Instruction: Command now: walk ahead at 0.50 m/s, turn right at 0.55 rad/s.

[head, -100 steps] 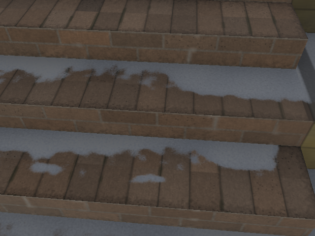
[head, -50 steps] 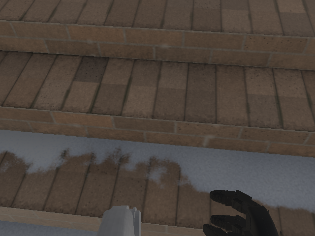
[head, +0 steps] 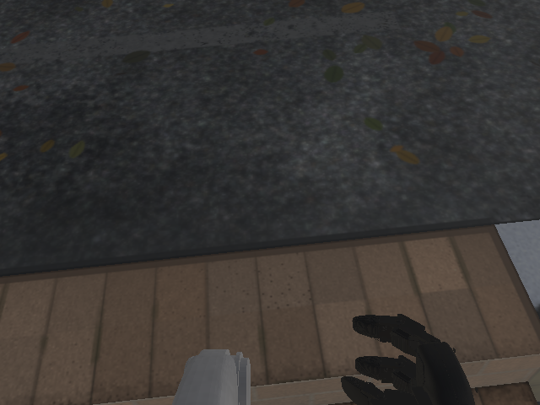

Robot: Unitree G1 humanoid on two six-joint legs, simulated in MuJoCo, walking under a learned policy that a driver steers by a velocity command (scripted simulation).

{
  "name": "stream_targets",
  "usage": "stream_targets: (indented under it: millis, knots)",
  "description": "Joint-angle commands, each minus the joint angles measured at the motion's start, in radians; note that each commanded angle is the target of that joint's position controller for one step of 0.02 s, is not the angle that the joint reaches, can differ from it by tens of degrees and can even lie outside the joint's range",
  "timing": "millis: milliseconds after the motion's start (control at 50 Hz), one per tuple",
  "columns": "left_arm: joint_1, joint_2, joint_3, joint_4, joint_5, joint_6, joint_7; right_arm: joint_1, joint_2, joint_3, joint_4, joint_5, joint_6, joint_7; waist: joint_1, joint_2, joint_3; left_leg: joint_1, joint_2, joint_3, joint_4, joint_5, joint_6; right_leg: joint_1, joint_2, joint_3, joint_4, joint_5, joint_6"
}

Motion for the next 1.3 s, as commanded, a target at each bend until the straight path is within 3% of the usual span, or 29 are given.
stream_targets:
  millis: [20, 60, 120, 140, 160, 180, 220, 260, 320, 380, 460, 520, 580, 620, 640, 660, 680, 700, 720, 740, 760, 800, 840, 880, 1000, 1180, 1220, 1260, 1300]
  knots:
    - [0.105, 0.131, 0.037, -0.046, -0.012, 0.010, 0.046, -0.235, -0.029, 0.002, -0.171, 0.005, -0.001, 0.015, 0.030, -0.068, 0.018, 0.171, -0.014, 0.077, -0.312, -0.048, -0.013, 0.025, -0.235, 0.306, -0.369, 0.513, -0.103]
    - [-0.025, 0.137, 0.043, -0.118, -0.020, 0.014, 0.060, -0.069, -0.028, -0.006, -0.111, 0.036, -0.002, 0.020, -0.088, -0.083, -0.087, 0.595, -0.071, 0.114, -0.611, -0.086, 0.048, -0.008, -0.215, 0.124, -0.278, 1.110, -0.076]
    - [-0.155, 0.273, 0.092, -0.217, -0.040, -0.039, 0.007, 0.294, -0.229, -0.102, -0.010, 0.070, -0.004, -0.010, -0.303, -0.142, -0.354, 1.087, -0.121, 0.038, -0.945, -0.067, 0.075, 0.086, -0.239, 0.143, 0.211, 1.640, -0.045]
    - [-0.195, 0.235, 0.098, -0.250, -0.039, -0.075, -0.019, 0.378, -0.312, -0.141, 0.009, 0.031, -0.013, -0.018, -0.338, -0.053, -0.427, 1.263, 0.023, -0.251, -1.108, -0.266, 0.127, -0.052, -0.166, 0.152, 0.514, 1.325, -0.028]
    - [-0.178, 0.110, 0.086, -0.332, -0.028, -0.069, -0.051, 0.336, -0.393, -0.166, 0.041, 0.027, 0.002, -0.026, -0.240, 0.307, -0.397, 1.329, 0.310, -0.884, -1.489, -0.162, 0.285, -0.420, 0.051, 0.055, 1.021, 0.165, 0.056]
    - [-0.144, 0.104, 0.087, -0.352, 0.029, -0.055, -0.052, 0.235, -0.309, -0.163, 0.027, 0.040, 0.016, -0.028, -0.163, 0.174, -0.350, 1.216, 0.329, -1.039, -1.586, -0.362, 0.286, -0.519, -0.016, 0.128, 1.306, 0.144, 0.046]
    - [-0.227, 0.003, 0.049, -0.408, 0.061, -0.014, -0.035, 0.189, -0.142, -0.123, 0.145, 0.045, -0.015, -0.022, -0.066, -0.050, 0.003, 0.964, 0.276, -0.694, -1.523, -0.505, 0.184, -0.691, -0.086, 0.040, 1.387, 0.251, 0.025]
    - [-0.236, -0.039, 0.019, -0.414, 0.037, 0.024, -0.018, 0.269, -0.071, -0.109, 0.268, 0.011, -0.046, -0.017, -0.025, -0.065, 0.056, 0.895, 0.225, -0.438, -1.525, -0.248, 0.112, -0.762, -0.086, 0.065, 1.527, 0.219, -0.001]
    - [-0.284, -0.071, -0.009, -0.460, 0.008, 0.071, -0.005, 0.326, -0.107, -0.119, 0.374, 0.012, -0.081, 0.018, 0.020, 0.027, 0.103, 0.952, 0.215, -0.217, -1.588, -0.066, 0.044, -0.942, -0.104, 0.119, 1.549, 0.138, -0.004]
    - [-0.409, 0.027, 0.010, -0.491, 0.020, 0.085, -0.016, 0.282, -0.185, -0.127, 0.355, 0.023, -0.101, 0.017, 0.015, 0.005, 0.109, 0.910, 0.182, -0.015, -1.689, 0.065, 0.035, -0.858, -0.106, 0.035, 1.292, 0.218, 0.020]
    - [-0.531, 0.004, 0.021, -0.509, 0.032, 0.084, 0.017, 0.468, -0.271, -0.150, 0.397, 0.015, -0.128, 0.008, -0.068, 0.031, 0.094, 1.237, 0.244, -0.009, -1.718, 0.296, 0.071, -1.086, -0.100, 0.015, 1.437, 0.087, 0.007]
    - [-0.732, -0.038, -0.003, -0.576, 0.028, 0.064, 0.024, 0.641, -0.257, -0.150, 0.453, 0.000, -0.112, -0.008, -0.156, 0.049, 0.111, 1.571, 0.264, -0.028, -1.729, 0.434, 0.071, -1.392, -0.135, -0.017, 1.458, -0.182, 0.001]
    - [-0.912, -0.083, -0.052, -0.687, 0.011, 0.051, -0.017, 0.658, -0.196, -0.134, 0.487, 0.020, -0.061, -0.042, -0.171, 0.097, 0.107, 1.551, 0.178, 0.024, -1.830, 0.524, 0.065, -1.269, -0.252, -0.165, 1.156, -0.238, 0.025]
    - [-0.798, -0.138, -0.079, -0.656, -0.036, 0.061, -0.060, 0.593, -0.225, -0.138, 0.439, 0.051, -0.035, -0.033, -0.149, 0.090, -0.009, 1.245, 0.158, 0.073, -1.934, 0.745, 0.092, -0.541, -0.201, -0.246, 0.637, 0.019, 0.013]
    - [-0.624, -0.077, -0.038, -0.581, -0.053, 0.082, -0.048, 0.621, -0.300, -0.151, 0.438, 0.053, -0.041, -0.008, -0.112, 0.133, -0.116, 1.253, 0.173, 0.073, -1.809, 1.163, 0.098, -0.303, -0.080, -0.328, 0.657, -0.054, 0.011]
    - [-0.320, -0.027, -0.009, -0.503, -0.049, 0.083, -0.035, 0.572, -0.394, -0.166, 0.423, 0.072, -0.070, 0.014, 0.035, 0.194, -0.253, 1.287, 0.191, 0.081, -1.585, 1.562, 0.052, -0.059, -0.042, -0.288, 0.583, 0.121, -0.014]
    - [-0.152, 0.072, 0.028, -0.470, -0.030, 0.060, -0.019, 0.500, -0.440, -0.187, 0.383, 0.102, -0.104, 0.043, 0.143, 0.246, -0.357, 1.169, 0.127, 0.066, -1.324, 1.418, -0.015, 0.149, -0.119, -0.099, 0.481, 0.278, -0.043]
    - [-0.020, 0.215, 0.063, -0.440, 0.040, 0.039, -0.006, 0.515, -0.343, -0.157, 0.299, 0.166, -0.115, 0.067, 0.184, -0.070, -0.560, 0.852, -0.022, 0.042, -0.829, 0.701, -0.105, 0.499, -0.489, 0.373, 0.328, 0.775, -0.197]
    - [-0.057, 0.269, 0.083, -0.463, 0.022, 0.059, 0.008, 0.506, -0.379, -0.181, 0.302, 0.135, -0.109, 0.072, 0.163, -0.193, -0.740, 0.922, -0.163, -0.102, -0.341, -0.054, -0.113, 0.408, -0.586, 0.607, 0.109, 1.033, -0.222]
    - [-0.196, 0.261, 0.084, -0.464, 0.011, 0.049, -0.007, 0.528, -0.259, -0.175, 0.286, 0.116, -0.089, 0.056, 0.066, -0.128, -0.652, 0.823, -0.127, -0.258, -0.142, -0.024, -0.118, 0.266, -0.596, 0.515, 0.101, 0.851, -0.207]
    - [-0.329, 0.193, 0.068, -0.453, 0.003, 0.049, -0.012, 0.487, -0.211, -0.168, 0.257, 0.095, -0.060, 0.036, -0.021, -0.053, -0.506, 0.773, -0.048, -0.169, -0.148, 0.050, -0.108, 0.108, -0.575, 0.432, 0.090, 0.501, -0.162]
    - [-0.426, 0.037, 0.026, -0.386, -0.014, 0.038, -0.002, 0.443, -0.169, -0.165, 0.213, 0.038, -0.007, -0.004, -0.109, -0.081, -0.128, 0.716, 0.000, -0.135, -0.242, 0.075, -0.080, -0.223, -0.469, 0.244, 0.075, 0.188, -0.073]
    - [-0.436, 0.008, 0.016, -0.351, 0.003, 0.035, 0.010, 0.441, -0.146, -0.154, 0.183, 0.029, 0.038, -0.028, -0.160, -0.092, 0.000, 0.697, -0.010, -0.130, -0.266, 0.070, -0.065, -0.372, -0.443, 0.093, 0.025, 0.105, -0.034]
    - [-0.408, 0.024, 0.016, -0.323, 0.020, 0.024, 0.019, 0.400, -0.120, -0.139, 0.154, 0.037, 0.065, -0.045, -0.173, -0.078, 0.027, 0.681, -0.029, -0.140, -0.312, 0.101, -0.066, -0.399, -0.461, 0.024, -0.030, 0.169, -0.031]
    - [-0.348, 0.143, 0.033, -0.338, 0.014, 0.003, 0.031, 0.319, -0.251, -0.174, 0.109, 0.032, 0.104, -0.038, -0.132, -0.096, -0.007, 0.684, -0.011, -0.053, -0.561, 0.132, -0.083, -0.190, -0.488, -0.146, -0.184, 0.196, -0.069]
    - [-0.289, 0.255, 0.070, -0.386, 0.020, 0.094, 0.030, 0.182, -0.283, -0.173, 0.009, 0.048, 0.098, 0.040, -0.031, -0.162, 0.024, 0.903, -0.019, 0.087, -1.167, -0.160, -0.035, -0.018, -0.521, -0.237, -0.141, -0.145, 0.009]
    - [-0.248, 0.251, 0.074, -0.348, 0.014, 0.119, 0.019, 0.271, -0.280, -0.171, 0.040, 0.044, 0.068, 0.043, -0.074, -0.056, 0.037, 1.057, -0.048, 0.063, -1.406, -0.014, -0.014, -0.072, -0.460, -0.303, -0.001, -0.101, 0.078]
    - [-0.288, 0.164, 0.052, -0.426, -0.010, 0.118, 0.002, 0.357, -0.434, -0.208, 0.023, 0.048, 0.045, 0.018, -0.111, 0.344, 0.125, 1.170, 0.211, -0.514, -1.648, 0.167, 0.099, -0.463, -0.216, -0.337, 0.379, -0.276, 0.217]
    - [-0.394, 0.182, 0.054, -0.453, -0.007, 0.116, 0.007, 0.374, -0.427, -0.217, 0.020, 0.041, 0.058, -0.016, -0.140, 0.209, 0.071, 1.162, 0.243, -0.517, -1.662, 0.074, 0.211, -0.529, -0.207, -0.105, 0.613, -0.221, 0.222]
